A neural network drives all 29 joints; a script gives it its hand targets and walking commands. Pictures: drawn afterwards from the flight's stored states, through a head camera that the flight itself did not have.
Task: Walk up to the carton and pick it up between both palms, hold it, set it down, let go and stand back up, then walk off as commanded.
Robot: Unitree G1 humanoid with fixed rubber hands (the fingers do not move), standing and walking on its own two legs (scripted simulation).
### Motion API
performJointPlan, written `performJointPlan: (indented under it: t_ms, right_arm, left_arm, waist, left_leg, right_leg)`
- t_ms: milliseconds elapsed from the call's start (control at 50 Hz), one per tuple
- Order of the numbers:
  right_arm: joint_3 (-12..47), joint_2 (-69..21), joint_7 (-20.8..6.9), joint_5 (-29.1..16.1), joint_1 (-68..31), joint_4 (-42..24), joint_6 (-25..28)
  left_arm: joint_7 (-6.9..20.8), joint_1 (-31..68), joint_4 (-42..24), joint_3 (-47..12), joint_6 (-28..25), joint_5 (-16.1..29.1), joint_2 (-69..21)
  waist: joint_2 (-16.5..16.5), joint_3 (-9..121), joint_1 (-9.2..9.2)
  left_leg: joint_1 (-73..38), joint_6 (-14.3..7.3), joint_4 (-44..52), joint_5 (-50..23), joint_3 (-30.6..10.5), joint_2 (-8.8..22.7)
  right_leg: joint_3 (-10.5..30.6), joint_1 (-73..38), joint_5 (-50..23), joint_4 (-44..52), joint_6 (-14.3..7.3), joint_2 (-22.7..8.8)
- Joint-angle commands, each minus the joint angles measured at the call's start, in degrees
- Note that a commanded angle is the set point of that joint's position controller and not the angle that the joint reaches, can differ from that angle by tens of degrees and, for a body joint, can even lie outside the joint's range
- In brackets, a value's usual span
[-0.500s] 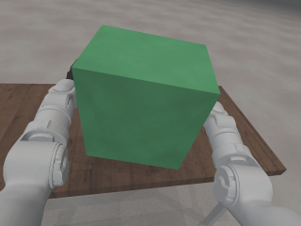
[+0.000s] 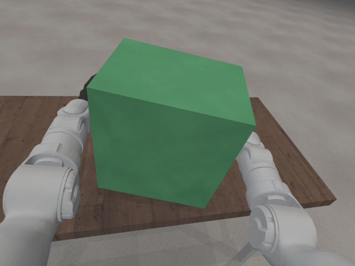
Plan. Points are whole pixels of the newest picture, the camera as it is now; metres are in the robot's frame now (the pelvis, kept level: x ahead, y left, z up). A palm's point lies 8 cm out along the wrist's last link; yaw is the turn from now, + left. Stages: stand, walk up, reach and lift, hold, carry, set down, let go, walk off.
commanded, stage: set down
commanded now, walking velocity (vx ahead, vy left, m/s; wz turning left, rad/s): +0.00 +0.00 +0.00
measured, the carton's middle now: (167, 129) +0.41 -0.03 +0.13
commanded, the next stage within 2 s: none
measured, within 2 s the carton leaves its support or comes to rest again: neither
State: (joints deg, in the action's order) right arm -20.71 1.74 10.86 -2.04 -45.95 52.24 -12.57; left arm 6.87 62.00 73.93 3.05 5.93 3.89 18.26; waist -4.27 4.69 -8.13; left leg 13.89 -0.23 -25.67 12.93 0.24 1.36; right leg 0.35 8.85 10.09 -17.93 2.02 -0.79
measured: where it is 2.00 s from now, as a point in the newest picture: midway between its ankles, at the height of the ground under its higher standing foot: outside the picture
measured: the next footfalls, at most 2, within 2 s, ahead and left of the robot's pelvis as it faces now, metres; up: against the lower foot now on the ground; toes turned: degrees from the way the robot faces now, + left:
none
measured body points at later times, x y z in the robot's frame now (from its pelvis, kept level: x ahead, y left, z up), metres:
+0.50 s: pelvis +0.00 +0.00 +0.00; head -0.01 +0.05 +0.45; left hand +0.47 +0.15 +0.15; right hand +0.38 -0.21 +0.12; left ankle +0.01 +0.11 -0.74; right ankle -0.01 -0.15 -0.74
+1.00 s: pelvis +0.01 +0.00 +0.00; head +0.01 +0.04 +0.45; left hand +0.48 +0.14 +0.14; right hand +0.38 -0.21 +0.10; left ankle +0.01 +0.11 -0.74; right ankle -0.01 -0.15 -0.74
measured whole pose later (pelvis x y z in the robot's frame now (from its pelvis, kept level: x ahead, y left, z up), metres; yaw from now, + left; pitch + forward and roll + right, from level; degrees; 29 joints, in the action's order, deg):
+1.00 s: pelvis +0.01 +0.00 +0.00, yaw +0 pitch +2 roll -2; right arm -24.2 -2.1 10.4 3.1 -41.2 51.0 -6.9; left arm 9.1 61.7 78.1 5.1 0.5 1.9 18.1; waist -4.0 2.8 -8.2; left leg 13.9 -0.2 -25.7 13.6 0.2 1.4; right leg 0.4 8.8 10.7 -17.9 2.1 -0.8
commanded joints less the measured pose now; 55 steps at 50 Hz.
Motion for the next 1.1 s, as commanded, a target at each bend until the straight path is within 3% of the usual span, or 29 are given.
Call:
performJointPlan:
  t_ms: [0,40,80,140,180,200,240,280,380,400,420,500,540,620,660,680,700,760,840,940,980,1000,1080]
  right_arm:
    - [19.04,-33.75,-6.01,1.34,-56.41,-24.55,6.00]
    - [18.50,-33.54,-6.00,1.41,-54.61,-23.62,5.99]
    - [17.95,-33.71,-6.20,2.06,-54.68,-22.68,5.81]
    - [17.38,-32.96,-6.04,2.21,-54.40,-23.21,6.66]
    - [18.60,-33.85,-5.74,2.29,-53.38,-23.94,6.30]
    - [18.57,-33.90,-5.55,2.52,-53.56,-24.52,6.48]
    - [18.13,-33.38,-5.92,2.46,-52.57,-23.42,6.78]
    - [18.18,-33.95,-6.02,3.08,-52.54,-23.21,6.77]
    - [15.65,-32.09,-6.08,4.71,-52.13,-22.63,7.62]
    - [15.71,-32.22,-5.90,5.04,-52.44,-23.63,7.79]
    - [15.74,-32.36,-6.06,5.08,-51.11,-22.31,7.46]
    - [15.17,-33.06,-6.45,5.71,-52.15,-23.50,7.95]
    - [14.34,-32.51,-6.16,6.14,-49.80,-21.15,8.19]
    - [13.71,-32.90,-6.09,7.04,-48.82,-22.14,9.08]
    - [14.86,-33.94,-6.36,7.27,-50.16,-22.92,9.41]
    - [14.68,-33.16,-6.63,6.83,-50.92,-23.41,9.74]
    - [14.29,-32.94,-6.65,7.61,-51.34,-24.06,9.97]
    - [13.48,-33.47,-6.53,8.23,-50.01,-23.34,10.99]
    - [12.72,-32.20,-6.80,9.51,-47.85,-21.03,10.88]
    - [13.43,-32.84,-6.34,9.94,-46.58,-22.98,12.34]
    - [15.44,-33.60,-6.35,9.68,-43.62,-22.55,12.46]
    - [14.32,-33.12,-6.41,10.17,-42.93,-21.44,12.52]
    - [13.99,-33.75,-6.54,11.34,-41.05,-19.60,12.90]
  left_arm:
    - [9.47,46.32,-16.76,-7.51,-5.35,3.48,-37.47]
    - [9.53,45.38,-16.37,-7.79,-5.40,2.75,-37.72]
    - [9.61,45.58,-15.35,-5.59,-5.47,1.55,-36.63]
    - [9.81,44.47,-15.39,-7.78,-5.46,2.48,-38.60]
    - [10.09,43.48,-15.06,-6.52,-5.61,2.02,-37.67]
    - [10.14,43.45,-15.03,-7.58,-5.56,2.61,-38.35]
    - [9.82,43.45,-15.82,-7.37,-6.10,2.27,-38.01]
    - [10.02,42.17,-14.73,-5.43,-6.21,0.91,-37.56]
    - [10.49,41.38,-12.75,-5.12,-5.94,0.50,-37.75]
    - [10.54,41.67,-12.04,-5.15,-6.20,0.95,-37.93]
    - [10.74,40.71,-12.71,-4.60,-6.33,-0.05,-36.73]
    - [10.90,41.80,-11.02,-2.76,-6.68,-0.56,-36.29]
    - [11.26,41.26,-11.12,-3.54,-6.83,-0.47,-36.29]
    - [11.25,39.15,-10.56,-3.25,-7.40,-1.27,-36.64]
    - [11.18,41.01,-10.93,-3.77,-8.03,-0.35,-36.54]
    - [10.76,41.22,-11.88,-3.34,-8.25,-0.71,-36.79]
    - [10.87,40.91,-10.21,-2.65,-8.10,-1.18,-36.61]
    - [10.80,40.08,-11.30,-3.90,-9.06,-0.67,-37.83]
    - [10.83,37.60,-8.56,-0.30,-8.64,-3.05,-35.60]
    - [10.83,35.53,-9.53,-1.19,-8.82,-2.87,-36.43]
    - [10.86,34.22,-10.22,-0.77,-9.13,-3.62,-35.88]
    - [10.99,33.71,-9.93,-0.16,-9.03,-4.12,-35.65]
    - [11.27,33.73,-10.25,1.54,-8.87,-5.23,-34.32]
  waist:
    - [9.61,34.60,-6.17]
    - [10.57,35.81,-6.72]
    - [9.89,33.20,-5.89]
    - [11.50,33.70,-7.44]
    - [9.62,32.91,-6.36]
    - [9.55,34.49,-7.44]
    - [10.78,33.99,-7.15]
    - [9.96,32.88,-6.18]
    - [10.65,30.07,-7.28]
    - [9.04,31.74,-7.12]
    - [10.71,29.46,-6.57]
    - [8.93,30.06,-5.62]
    - [9.90,28.46,-7.27]
    - [10.84,29.38,-6.61]
    - [9.60,30.60,-6.29]
    - [11.58,30.60,-5.89]
    - [10.33,31.41,-5.80]
    - [10.86,32.42,-6.88]
    - [11.34,27.02,-5.76]
    - [10.18,32.07,-6.18]
    - [8.98,31.68,-5.16]
    - [10.67,30.56,-5.59]
    - [9.42,26.76,-5.09]
  left_leg:
    - [-7.80,2.66,4.18,-16.59,1.89,-3.92]
    - [-8.99,3.02,3.96,-17.13,1.95,-4.03]
    - [-7.83,2.73,4.56,-15.54,1.97,-3.84]
    - [-8.69,3.18,4.22,-16.61,1.62,-4.01]
    - [-7.66,2.76,4.26,-16.76,1.74,-4.04]
    - [-7.55,2.83,4.04,-17.20,1.88,-4.19]
    - [-8.17,3.34,3.81,-18.51,1.39,-3.96]
    - [-8.24,2.89,4.14,-17.04,1.86,-3.84]
    - [-8.50,3.14,4.57,-15.57,1.61,-3.56]
    - [-8.61,3.00,4.49,-15.97,1.71,-3.54]
    - [-7.68,2.79,4.65,-14.39,2.19,-3.90]
    - [-5.94,2.20,5.18,-11.62,2.58,-3.97]
    - [-7.25,2.37,5.25,-12.33,2.22,-3.52]
    - [-7.05,2.73,4.56,-14.12,2.54,-3.73]
    - [-7.13,2.59,4.38,-14.33,2.44,-3.47]
    - [-7.16,2.94,4.06,-15.03,2.22,-3.47]
    - [-6.87,3.01,3.97,-14.10,2.63,-3.61]
    - [-7.83,3.30,3.84,-15.21,2.42,-3.21]
    - [-7.22,2.92,4.45,-13.63,2.27,-3.14]
    - [-8.16,3.47,2.80,-18.09,2.83,-3.55]
    - [-7.96,3.05,2.42,-20.29,2.56,-3.62]
    - [-8.43,3.38,2.71,-20.32,2.30,-3.42]
    - [-7.84,3.03,3.04,-19.67,2.76,-3.61]
  right_leg:
    - [-0.37,-13.81,-34.14,-2.75,0.29,0.38]
    - [-0.52,-13.24,-33.48,-2.68,0.24,0.36]
    - [-0.39,-12.79,-31.56,-2.56,0.39,0.36]
    - [-0.82,-12.36,-31.58,-2.28,-0.08,0.70]
    - [-0.20,-14.03,-33.04,-2.31,0.12,0.50]
    - [-0.29,-13.80,-35.03,-2.77,0.44,0.56]
    - [-0.43,-13.46,-34.77,-2.99,0.27,0.42]
    - [-0.03,-13.60,-34.45,-2.70,0.62,0.14]
    - [-1.16,-11.53,-28.42,-1.65,-0.13,0.91]
    - [-0.99,-12.21,-29.99,-1.80,-0.07,0.91]
    - [-0.57,-12.63,-29.23,-1.69,0.09,0.34]
    - [-0.62,-12.64,-27.87,-1.86,0.32,0.30]
    - [-0.78,-11.86,-27.83,-1.70,0.38,0.41]
    - [-0.77,-11.85,-29.38,-2.15,0.13,0.30]
    - [-0.88,-11.93,-28.72,-2.12,0.16,0.71]
    - [-1.01,-11.12,-27.62,-2.44,0.12,0.84]
    - [-0.89,-11.61,-27.48,-2.12,0.16,0.72]
    - [-1.62,-10.76,-26.71,-2.49,0.11,0.96]
    - [-1.42,-9.18,-23.44,-1.46,-0.02,0.81]
    - [-1.53,-12.07,-29.69,-2.46,0.60,1.11]
    - [-1.54,-12.46,-33.27,-3.25,1.00,0.76]
    - [-1.68,-12.00,-33.03,-3.03,0.85,0.78]
    - [-1.74,-12.08,-31.22,-2.46,1.05,0.70]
